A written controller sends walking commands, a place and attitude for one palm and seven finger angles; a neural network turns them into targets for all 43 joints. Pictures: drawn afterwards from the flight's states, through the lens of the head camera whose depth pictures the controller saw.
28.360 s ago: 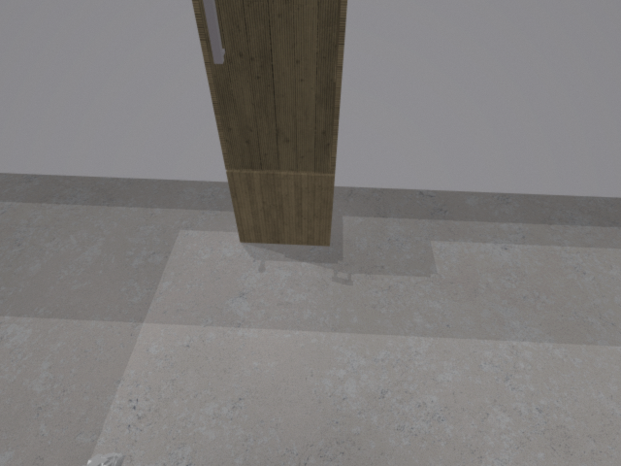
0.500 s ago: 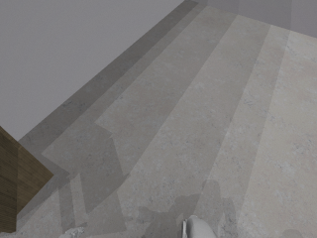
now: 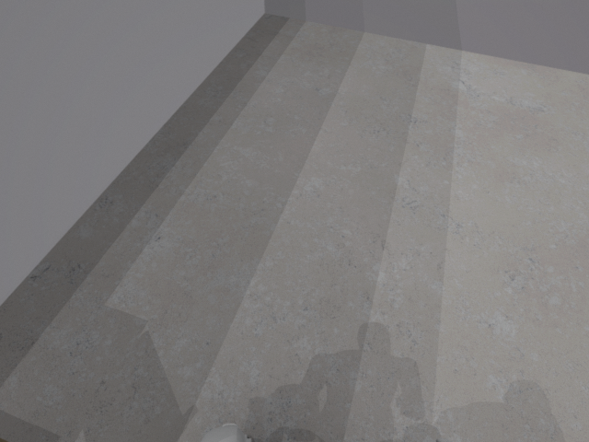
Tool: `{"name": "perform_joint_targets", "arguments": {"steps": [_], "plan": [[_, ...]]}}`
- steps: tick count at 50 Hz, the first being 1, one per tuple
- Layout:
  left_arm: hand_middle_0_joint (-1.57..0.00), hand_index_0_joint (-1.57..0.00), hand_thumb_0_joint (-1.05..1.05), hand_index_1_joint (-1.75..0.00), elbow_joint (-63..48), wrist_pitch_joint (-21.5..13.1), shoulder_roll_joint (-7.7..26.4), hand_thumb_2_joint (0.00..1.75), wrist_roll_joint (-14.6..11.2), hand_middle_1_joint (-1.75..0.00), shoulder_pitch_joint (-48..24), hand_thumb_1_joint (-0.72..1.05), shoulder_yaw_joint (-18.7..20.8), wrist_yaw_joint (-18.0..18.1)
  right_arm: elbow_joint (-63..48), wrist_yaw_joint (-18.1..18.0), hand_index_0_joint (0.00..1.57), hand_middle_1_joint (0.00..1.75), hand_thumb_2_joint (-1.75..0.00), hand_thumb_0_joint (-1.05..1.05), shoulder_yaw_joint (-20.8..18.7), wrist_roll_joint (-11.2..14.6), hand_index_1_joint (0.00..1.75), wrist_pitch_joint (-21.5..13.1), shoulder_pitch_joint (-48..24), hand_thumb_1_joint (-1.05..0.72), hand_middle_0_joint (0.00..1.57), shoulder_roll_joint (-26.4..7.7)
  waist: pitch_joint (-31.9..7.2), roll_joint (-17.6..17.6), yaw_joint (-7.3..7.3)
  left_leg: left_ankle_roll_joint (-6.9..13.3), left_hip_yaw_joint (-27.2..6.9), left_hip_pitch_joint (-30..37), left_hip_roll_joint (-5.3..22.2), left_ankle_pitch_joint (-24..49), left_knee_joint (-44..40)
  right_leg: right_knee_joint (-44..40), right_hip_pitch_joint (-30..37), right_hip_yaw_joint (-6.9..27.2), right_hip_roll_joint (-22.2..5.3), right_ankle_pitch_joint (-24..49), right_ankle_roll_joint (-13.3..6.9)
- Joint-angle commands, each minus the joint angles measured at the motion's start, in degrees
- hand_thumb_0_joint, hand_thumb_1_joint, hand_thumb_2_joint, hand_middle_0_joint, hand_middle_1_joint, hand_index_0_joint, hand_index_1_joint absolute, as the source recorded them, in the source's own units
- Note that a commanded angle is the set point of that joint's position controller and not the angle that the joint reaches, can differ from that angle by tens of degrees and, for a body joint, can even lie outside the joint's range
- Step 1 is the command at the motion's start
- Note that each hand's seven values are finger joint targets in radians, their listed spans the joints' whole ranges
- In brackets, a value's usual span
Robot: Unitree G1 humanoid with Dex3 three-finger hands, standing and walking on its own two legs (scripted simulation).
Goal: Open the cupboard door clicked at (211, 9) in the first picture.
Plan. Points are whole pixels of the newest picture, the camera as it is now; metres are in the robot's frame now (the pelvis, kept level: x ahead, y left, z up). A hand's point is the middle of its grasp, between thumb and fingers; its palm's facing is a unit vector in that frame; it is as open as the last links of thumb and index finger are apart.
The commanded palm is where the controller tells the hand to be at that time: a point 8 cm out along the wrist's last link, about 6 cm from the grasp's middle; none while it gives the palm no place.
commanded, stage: walk to a spot facing it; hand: left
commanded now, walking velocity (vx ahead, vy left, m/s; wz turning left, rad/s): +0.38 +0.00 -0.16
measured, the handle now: out of the picture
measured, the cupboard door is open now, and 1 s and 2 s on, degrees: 51 51 51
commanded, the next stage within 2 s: turn to face it in 0.94 s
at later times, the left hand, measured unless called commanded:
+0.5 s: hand (229, 329) +0.32 +0.14 -0.17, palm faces -0.03 -0.98 -0.20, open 7.3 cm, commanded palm none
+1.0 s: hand (268, 199) +0.63 +0.10 -0.17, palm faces -0.09 -0.97 -0.22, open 7.3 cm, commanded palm none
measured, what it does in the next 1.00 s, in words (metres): walks ahead: left foot, then right foot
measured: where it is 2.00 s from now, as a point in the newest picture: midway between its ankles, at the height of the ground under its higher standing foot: (338, 290)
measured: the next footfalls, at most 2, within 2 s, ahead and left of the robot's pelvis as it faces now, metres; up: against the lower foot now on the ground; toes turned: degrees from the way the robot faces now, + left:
left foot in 0.04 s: +0.13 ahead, +0.14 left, +0.00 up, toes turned +6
right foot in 0.36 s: +0.27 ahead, -0.16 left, +0.00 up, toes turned -11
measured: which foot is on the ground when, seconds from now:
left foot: up 0.00-0.02, down 0.04-0.36, up 0.38-0.62, down 0.64-0.98, up 1.00-1.00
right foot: down 0.00-0.04, up 0.06-0.34, down 0.36-0.66, up 0.68-0.96, down 0.98-1.00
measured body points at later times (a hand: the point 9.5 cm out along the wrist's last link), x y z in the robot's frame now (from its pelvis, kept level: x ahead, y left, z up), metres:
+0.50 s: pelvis +0.24 -0.04 +0.00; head +0.28 -0.04 +0.45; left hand +0.32 +0.19 -0.15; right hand +0.19 -0.29 -0.15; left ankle +0.21 +0.10 -0.68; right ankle +0.23 -0.15 -0.74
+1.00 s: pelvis +0.50 -0.08 -0.02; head +0.52 -0.10 +0.43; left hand +0.63 +0.15 -0.15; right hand +0.41 -0.30 -0.18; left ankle +0.41 +0.07 -0.73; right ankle +0.56 -0.20 -0.74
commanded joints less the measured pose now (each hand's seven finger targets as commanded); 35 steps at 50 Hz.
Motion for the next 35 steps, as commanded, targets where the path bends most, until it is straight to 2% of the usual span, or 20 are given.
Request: {"name": "perform_joint_targets", "arguments": {"steps": [1,2,3,5,7,9,12,15,16,17,18,19,20,22,24,27,30,31,33,35], "plan": [[-0.2,-0.2,0.0,-0.3,-4.1,-1.4,3.8,0.9,-0.2,-0.3,0.6,0.9,0.5,-0.2,2.5,-1.5,0.2,0.3,-0.9,0.0,-2.7,-1.2,0.3,-2.3,16.9,-0.9,0.2,-12.3,-7.5,13.5,-6.91,7.2,-18.3,31.1,12.2,-6.3,-14.8,17.3,-22.0,2.2,-3.9,-2.6,-1.5],[-0.2,-0.2,0.0,-0.3,-5.8,-1.9,3.3,0.9,-0.2,-0.3,-1.1,0.9,-0.3,-0.5,2.8,-2.0,0.2,0.3,-0.9,0.0,-3.1,-1.5,0.3,-1.6,22.0,-0.9,0.2,-15.5,-9.4,17.5,-8.58,13.4,-32.1,34.9,22.8,-9.9,-20.9,33.7,-29.5,-1.5,-0.7,-14.7,0.2],[-0.2,-0.2,0.0,-0.3,-6.3,-1.9,4.7,0.9,0.6,-0.3,-4.6,0.9,0.2,-0.4,2.7,-1.9,0.2,0.3,-0.9,0.0,-2.9,-1.5,0.3,-1.4,21.1,-0.9,0.2,-13.9,-6.3,12.0,-8.54,14.4,-32.3,29.3,22.8,-12.7,-22.6,42.1,-32.2,2.1,-3.6,-13.8,-0.1],[-0.2,-0.2,0.0,-0.3,-5.8,-1.6,4.2,0.9,0.8,-0.3,-7.1,0.9,0.4,-1.0,1.4,-2.0,0.2,0.3,-0.9,0.0,-1.7,-1.1,0.3,-2.0,15.3,-0.9,0.2,-9.2,0.5,8.9,-5.05,11.9,-24.7,19.2,19.0,-9.2,-25.2,45.9,-33.6,3.8,-8.0,-4.6,0.9],[-0.2,-0.2,0.0,-0.3,-4.9,-0.8,2.6,0.9,0.8,-0.3,-5.1,0.9,0.0,-1.7,1.7,-2.3,0.2,0.3,-0.9,0.0,-1.2,-0.9,0.3,-2.9,12.7,-0.9,0.2,-7.8,-1.2,7.8,-2.44,9.9,-13.6,20.4,15.5,2.5,-24.3,38.1,-30.6,2.5,-9.2,-1.8,2.0],[-0.2,-0.2,0.0,-0.3,-4.7,-0.3,1.5,0.9,0.7,-0.3,-5.6,0.9,-0.6,-2.0,2.6,-2.0,0.2,0.3,-0.9,0.0,-1.4,-0.8,0.3,-2.9,12.8,-0.9,0.2,-8.2,-4.0,8.4,-2.26,9.0,-4.8,19.7,12.7,8.2,-23.1,25.2,-23.2,-0.8,-9.0,-1.1,2.4],[-0.2,-0.2,0.0,-0.3,-4.4,-0.3,1.3,0.9,0.7,-0.3,-5.8,0.9,-0.6,-2.1,3.7,-1.5,0.2,0.3,-0.9,0.0,-1.7,-0.9,0.3,-1.9,12.8,-0.9,0.2,-8.6,-2.1,6.9,-2.34,8.4,-2.1,14.7,11.6,1.0,-22.8,13.9,-14.2,-5.7,-6.3,0.9,2.4],[-0.2,-0.2,0.0,-0.3,-1.9,-0.2,3.7,0.9,0.9,-0.3,0.3,0.9,0.4,-1.9,4.1,-1.2,0.2,0.3,-0.9,0.0,-1.3,-0.7,0.3,-1.0,11.0,-0.9,0.2,-8.8,-2.4,4.1,1.55,5.9,1.0,9.2,8.9,-5.1,-15.5,6.5,-0.9,-7.3,-4.2,4.4,1.7],[-0.2,-0.2,0.0,-0.3,-0.1,-0.6,6.4,0.9,1.1,-0.3,6.4,0.9,1.3,-1.5,3.9,-1.0,0.2,0.3,-0.9,0.0,-0.9,-0.2,0.3,-1.0,9.9,-0.9,0.2,-7.6,-4.2,-0.9,4.78,4.2,4.9,3.3,5.1,-3.0,-5.1,3.1,8.7,-2.2,-6.7,-1.3,-0.3],[-0.2,-0.2,0.0,-0.3,2.1,-1.3,12.5,0.9,1.3,-0.3,14.5,0.9,2.8,-0.6,2.4,-0.3,0.2,0.3,-0.9,0.0,-0.2,0.7,0.3,-1.1,8.2,-0.9,0.2,-4.5,-6.8,-14.2,8.42,1.7,9.4,-9.4,-1.6,-8.5,12.8,-5.8,18.9,18.5,-19.0,-13.3,-6.5],[-0.2,-0.2,0.0,-0.3,2.9,-0.9,15.9,0.9,0.2,-0.3,17.9,0.9,3.7,-0.1,0.0,-0.3,0.2,0.3,-0.9,0.0,-0.3,0.7,0.3,-1.2,4.3,-0.9,0.2,-4.2,-7.5,-18.5,9.87,1.9,3.7,-16.6,-2.3,-23.0,27.0,-15.4,20.2,32.8,-27.7,-18.8,-11.5],[-0.2,-0.2,0.0,-0.3,2.2,-0.7,13.8,0.9,0.1,-0.3,14.5,0.9,3.0,0.7,0.1,-0.5,0.2,0.3,-0.9,0.0,-0.8,0.6,0.3,-1.3,1.6,-0.9,0.2,-5.4,-3.7,-14.3,8.12,2.1,-1.8,-19.9,1.0,-18.6,33.0,-15.6,15.2,31.9,-27.3,-20.0,-12.3],[-0.2,-0.2,0.0,-0.3,1.3,-0.7,10.6,0.9,0.3,-0.3,10.4,0.9,2.1,1.2,0.4,-0.7,0.2,0.3,-0.9,0.0,-0.9,0.5,0.3,-1.4,1.1,-0.9,0.2,-5.6,-2.1,-14.2,5.65,1.8,-4.1,-19.8,3.1,-14.1,33.1,-14.7,10.9,26.2,-25.3,-14.1,-10.5],[-0.2,-0.2,0.0,-0.3,0.0,-1.3,6.5,0.9,0.6,-0.3,5.1,0.9,1.0,1.6,2.7,-0.5,0.2,0.3,-0.9,0.0,-0.8,0.1,0.3,-0.8,3.7,-0.9,0.2,-3.6,-3.5,-9.6,1.64,1.1,-3.8,-10.8,5.0,-10.8,25.0,-13.5,3.6,14.1,-22.3,-0.6,-8.2],[-0.2,-0.2,0.0,-0.3,0.4,-2.0,6.3,0.9,0.7,-0.3,4.1,0.9,0.7,1.2,3.3,0.0,0.2,0.3,-0.9,0.0,-0.4,0.1,0.3,-0.2,5.1,-0.9,0.2,-1.3,-2.1,-6.3,0.12,0.5,-1.2,-5.8,3.7,-8.0,15.6,-13.8,-0.4,7.8,-20.4,5.7,-7.4],[-0.2,-0.2,0.0,-0.3,1.8,-2.5,7.6,0.9,0.6,-0.3,4.6,0.9,1.0,0.8,3.0,0.7,0.2,0.3,-0.9,0.0,-0.3,0.1,0.3,-0.7,4.6,-0.9,0.2,0.2,-2.0,-4.6,0.06,0.4,2.4,-0.6,0.7,-2.1,2.2,-12.1,0.7,4.0,-17.8,6.7,-6.1],[-0.2,-0.2,0.0,-0.3,2.3,-2.2,7.8,0.9,-0.2,-0.3,4.1,0.9,1.0,0.6,4.4,0.3,0.2,0.3,-0.9,0.0,-0.6,0.0,0.3,-1.8,8.8,-0.9,0.2,-2.5,-2.9,-2.9,-2.42,1.3,5.6,11.3,-2.0,4.6,-7.9,-4.7,-1.3,0.8,-14.6,9.3,-3.6],[-0.2,-0.2,0.0,-0.3,1.8,-2.1,6.3,0.9,-0.1,-0.3,3.7,0.9,0.8,0.4,6.2,-0.2,0.2,0.3,-0.9,0.0,-1.4,-0.2,0.3,-2.2,14.3,-0.9,0.2,-5.4,-4.8,2.6,-5.03,3.0,2.2,20.8,0.2,3.2,-9.5,5.2,-6.5,-1.5,-12.2,12.0,-2.0],[-0.2,-0.2,0.0,-0.3,-2.4,-2.2,2.0,0.9,-0.1,-0.3,1.0,0.9,-0.5,0.0,8.6,-1.7,0.2,0.3,-0.9,0.0,-3.6,-1.2,0.3,-2.0,28.2,-0.9,0.2,-14.7,-11.3,18.0,-10.05,14.5,-29.8,36.1,22.3,-1.2,-19.4,37.7,-27.5,-5.4,-2.0,-15.1,1.8],[-0.2,-0.2,0.0,-0.3,-3.9,-2.3,2.4,0.9,0.4,-0.3,-6.9,0.9,-0.3,0.1,8.0,-2.1,0.2,0.3,-0.9,0.0,-2.7,-0.9,0.3,-2.1,23.4,-0.9,0.2,-10.9,-2.5,12.1,-7.86,14.9,-27.7,25.9,21.7,1.0,-20.9,50.5,-35.5,1.7,-7.7,-8.6,1.1]]}}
